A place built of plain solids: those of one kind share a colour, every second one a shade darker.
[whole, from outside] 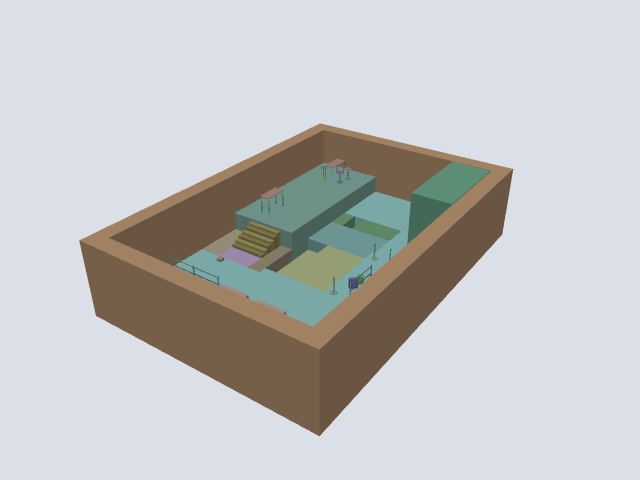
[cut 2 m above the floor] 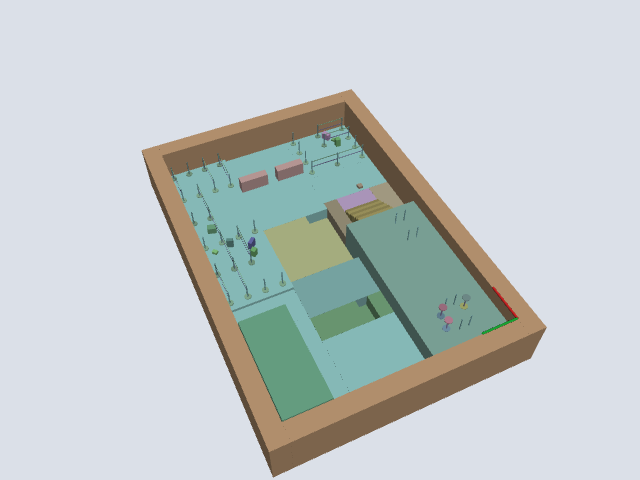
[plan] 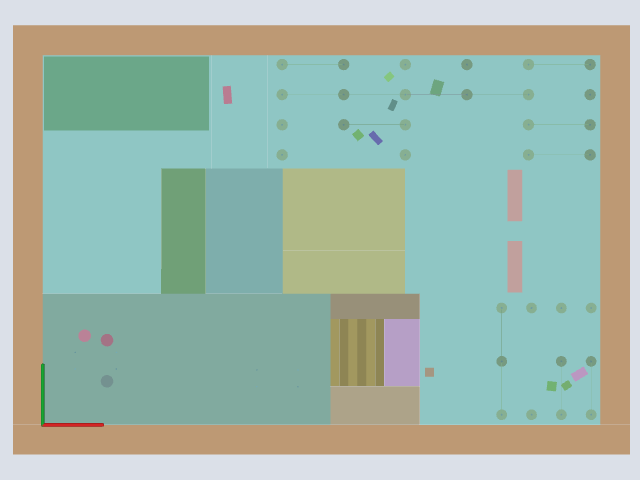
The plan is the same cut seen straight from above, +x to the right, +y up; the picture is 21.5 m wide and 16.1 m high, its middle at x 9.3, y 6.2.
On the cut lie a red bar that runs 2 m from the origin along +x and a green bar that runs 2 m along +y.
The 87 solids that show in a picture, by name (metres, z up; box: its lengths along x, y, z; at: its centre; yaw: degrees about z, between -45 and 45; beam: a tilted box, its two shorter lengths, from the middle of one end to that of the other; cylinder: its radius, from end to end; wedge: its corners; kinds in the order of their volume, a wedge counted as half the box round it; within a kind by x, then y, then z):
{
 "wall_1": {"box": [1.0, 12.4, 4.6], "at": [-0.5, 6.2, 1.3]},
 "wall_2": {"box": [20.7, 1.0, 4.6], "at": [9.35, -0.5, 1.3]},
 "wall_3": {"box": [20.7, 1.0, 4.6], "at": [9.35, 12.9, 1.3]},
 "wall_4": {"box": [1.0, 12.4, 4.6], "at": [19.2, 6.2, 1.3]},
 "floor_1": {"box": [3.97, 4.2, 1.0], "at": [1.99, 6.5, -0.5]},
 "floor_2": {"box": [5.65, 3.8, 1.0], "at": [2.83, 10.5, -0.5]},
 "floor_3": {"box": [1.9, 3.8, 1.0], "at": [6.6, 10.5, -0.5]},
 "floor_4": {"box": [2.58, 4.2, 1.0], "at": [6.76, 6.5, -0.5]},
 "floor_5": {"box": [11.15, 3.8, 1.18], "at": [13.12, 10.5, -0.41]},
 "floor_6": {"box": [2.3, 4.4, 1.0], "at": [13.8, 2.2, -0.5]},
 "floor_7": {"box": [6.55, 4.2, 1.0], "at": [15.43, 6.5, -0.5]},
 "floor_8": {"box": [3.75, 4.4, 1.0], "at": [16.82, 2.2, -0.5]},
 "floor_deck_1": {"box": [9.65, 4.4, 2.12], "at": [4.83, 2.2, 0.06]},
 "core_1": {"box": [5.54, 2.49, 3.6], "at": [2.81, 11.12, 1.8]},
 "floor_trav_1": {"box": [4.1, 1.46, 0.6], "at": [10.1, 5.13, -1.1]},
 "floor_trav_2": {"box": [4.1, 2.74, 1.0], "at": [10.1, 7.23, -0.5]},
 "floor_fore_1": {"box": [3.0, 1.3, 1.0], "at": [11.15, 0.65, -0.5]},
 "floor_fore_2": {"box": [3.0, 0.85, 1.0], "at": [11.15, 3.98, -0.5]},
 "step_tread_1": {"box": [0.3, 2.25, 1.96], "at": [9.8, 2.42, -0.02]},
 "step_tread_2": {"box": [0.3, 2.25, 1.8], "at": [10.1, 2.42, -0.1]},
 "step_tread_3": {"box": [0.3, 2.25, 1.64], "at": [10.4, 2.42, -0.18]},
 "step_tread_4": {"box": [0.3, 2.25, 1.48], "at": [10.7, 2.42, -0.26]},
 "step_tread_5": {"box": [0.3, 2.25, 1.32], "at": [11.0, 2.42, -0.34]},
 "step_tread_6": {"box": [0.3, 2.25, 1.16], "at": [11.3, 2.42, -0.42]},
 "floor_hatch_1": {"box": [1.5, 0.82, 1.0], "at": [4.72, 4.81, -0.5]},
 "floor_hatch_2": {"box": [1.5, 0.71, 0.6], "at": [4.72, 5.58, -1.1]},
 "floor_hatch_3": {"box": [1.5, 2.67, 1.0], "at": [4.72, 7.26, -0.5]},
 "floor_before_steps_1": {"box": [1.2, 2.25, 1.0], "at": [12.05, 2.42, -0.5]},
 "neck_1": {"box": [0.5, 1.73, 0.85], "at": [15.83, 5.3, 0.42]},
 "neck_2": {"box": [0.5, 1.73, 0.85], "at": [15.83, 7.7, 0.42]},
 "foot_1": {"cylinder": 0.19, "from": [8.03, 9.05, 0.13], "to": [8.03, 9.05, 0.22]},
 "foot_2": {"cylinder": 0.19, "from": [8.03, 10.06, 0.13], "to": [8.03, 10.06, 0.22]},
 "foot_3": {"cylinder": 0.19, "from": [8.03, 11.07, 0.13], "to": [8.03, 11.07, 0.22]},
 "foot_4": {"cylinder": 0.19, "from": [8.03, 12.09, 0.13], "to": [8.03, 12.09, 0.22]},
 "foot_5": {"cylinder": 0.19, "from": [10.1, 10.06, 0.13], "to": [10.1, 10.06, 0.22]},
 "foot_6": {"cylinder": 0.19, "from": [10.1, 11.07, 0.13], "to": [10.1, 11.07, 0.22]},
 "foot_7": {"cylinder": 0.19, "from": [10.1, 12.09, 0.13], "to": [10.1, 12.09, 0.22]},
 "foot_8": {"cylinder": 0.19, "from": [12.16, 9.05, 0.13], "to": [12.16, 9.05, 0.22]},
 "foot_9": {"cylinder": 0.19, "from": [12.16, 10.06, 0.13], "to": [12.16, 10.06, 0.22]},
 "foot_10": {"cylinder": 0.19, "from": [12.16, 11.07, 0.13], "to": [12.16, 11.07, 0.22]},
 "foot_11": {"cylinder": 0.19, "from": [12.16, 12.09, 0.13], "to": [12.16, 12.09, 0.22]},
 "foot_12": {"cylinder": 0.19, "from": [14.23, 11.07, 0.13], "to": [14.23, 11.07, 0.22]},
 "foot_13": {"cylinder": 0.19, "from": [14.23, 12.09, 0.13], "to": [14.23, 12.09, 0.22]},
 "foot_14": {"cylinder": 0.18, "from": [15.39, 0.34, -0.05], "to": [15.39, 0.34, 0.04]},
 "foot_15": {"cylinder": 0.18, "from": [15.39, 2.13, -0.05], "to": [15.39, 2.13, 0.04]},
 "foot_16": {"cylinder": 0.18, "from": [15.39, 3.92, -0.05], "to": [15.39, 3.92, 0.04]},
 "foot_17": {"cylinder": 0.19, "from": [16.29, 9.05, 0.13], "to": [16.29, 9.05, 0.22]},
 "foot_18": {"cylinder": 0.19, "from": [16.29, 10.06, 0.13], "to": [16.29, 10.06, 0.22]},
 "foot_19": {"cylinder": 0.19, "from": [16.29, 11.07, 0.13], "to": [16.29, 11.07, 0.22]},
 "foot_20": {"cylinder": 0.19, "from": [16.29, 12.09, 0.13], "to": [16.29, 12.09, 0.22]},
 "foot_21": {"cylinder": 0.18, "from": [16.39, 0.34, -0.05], "to": [16.39, 0.34, 0.04]},
 "foot_22": {"cylinder": 0.18, "from": [16.39, 3.92, -0.05], "to": [16.39, 3.92, 0.04]},
 "foot_23": {"cylinder": 0.18, "from": [17.39, 0.34, -0.05], "to": [17.39, 0.34, 0.04]},
 "foot_24": {"cylinder": 0.18, "from": [17.39, 2.13, -0.05], "to": [17.39, 2.13, 0.04]},
 "foot_25": {"cylinder": 0.18, "from": [17.39, 3.92, -0.05], "to": [17.39, 3.92, 0.04]},
 "foot_26": {"cylinder": 0.19, "from": [18.36, 9.05, 0.13], "to": [18.36, 9.05, 0.22]},
 "foot_27": {"cylinder": 0.19, "from": [18.36, 10.06, 0.13], "to": [18.36, 10.06, 0.22]},
 "foot_28": {"cylinder": 0.19, "from": [18.36, 11.07, 0.13], "to": [18.36, 11.07, 0.22]},
 "foot_29": {"cylinder": 0.19, "from": [18.36, 12.09, 0.13], "to": [18.36, 12.09, 0.22]},
 "foot_30": {"cylinder": 0.18, "from": [18.39, 0.34, -0.05], "to": [18.39, 0.34, 0.04]},
 "foot_31": {"cylinder": 0.18, "from": [18.39, 2.13, -0.05], "to": [18.39, 2.13, 0.04]},
 "foot_32": {"cylinder": 0.18, "from": [18.39, 3.92, -0.05], "to": [18.39, 3.92, 0.04]},
 "umbrella_stand_1": {"box": [0.29, 0.31, 0.48], "at": [10.58, 9.72, 0.42], "yaw": 39.5},
 "umbrella_stand_2": {"box": [0.32, 0.32, 0.56], "at": [17.07, 1.3, 0.28], "yaw": -6.4},
 "top_1": {"box": [1.5, 0.68, 0.038], "at": [1.78, 2.15, 2.2]},
 "top_2": {"box": [1.5, 0.68, 0.038], "at": [7.87, 1.56, 2.2]},
 "carton_1": {"box": [0.36, 0.51, 0.4], "at": [13.23, 11.3, 0.38], "yaw": -16.0},
 "bag_1": {"box": [0.51, 0.3, 0.43], "at": [18.0, 1.7, 0.21], "yaw": 31.3},
 "cabin_bag_1": {"box": [0.22, 0.48, 0.56], "at": [11.17, 9.62, 0.46], "yaw": 42.2},
 "inway_duffel_1": {"box": [0.28, 0.6, 0.28], "at": [6.19, 11.06, 0.09], "yaw": 4.4},
 "backpack_1": {"box": [0.21, 0.37, 0.55], "at": [11.74, 10.72, 0.46], "yaw": -24.4},
 "parcel_1": {"box": [0.29, 0.23, 0.16], "at": [11.62, 11.67, 0.26], "yaw": 42.2},
 "parcel_2": {"box": [0.3, 0.25, 0.17], "at": [17.57, 1.32, 0.04], "yaw": 33.7},
 "stoolb_foot_1": {"cylinder": 0.2, "from": [1.41, 2.99, 1.07], "to": [1.41, 2.99, 1.14]},
 "stoolb_foot_2": {"cylinder": 0.2, "from": [2.16, 2.84, 1.07], "to": [2.16, 2.84, 1.14]},
 "edge_parcel_1": {"box": [0.3, 0.3, 0.16], "at": [12.97, 1.76, 0.08]},
 "belt_1": {"box": [1.98, 0.016, 0.06], "at": [9.06, 11.07, 1.12]},
 "belt_2": {"box": [1.98, 0.016, 0.06], "at": [9.06, 12.09, 1.12]},
 "belt_3": {"box": [1.98, 0.016, 0.06], "at": [11.13, 11.07, 1.12]},
 "belt_4": {"box": [1.98, 0.016, 0.06], "at": [13.2, 11.07, 1.12]},
 "belt_5": {"box": [1.98, 0.016, 0.06], "at": [15.26, 11.07, 1.12]},
 "belt_6": {"box": [1.98, 0.016, 0.06], "at": [17.33, 12.09, 1.12]},
 "belt_7": {"box": [0.016, 1.71, 0.05], "at": [17.39, 1.24, 0.94]},
 "stoolb_seat_1": {"cylinder": 0.21, "from": [1.41, 2.99, 1.86], "to": [1.41, 2.99, 1.9]},
 "stoolb_seat_2": {"cylinder": 0.21, "from": [2.16, 2.84, 1.86], "to": [2.16, 2.84, 1.9]},
 "stoola_seat_1": {"cylinder": 0.21, "from": [2.16, 1.46, 1.86], "to": [2.16, 1.46, 1.9]},
 "beltl_1": {"box": [0.016, 1.71, 0.05], "at": [15.39, 3.02, 0.51]}
}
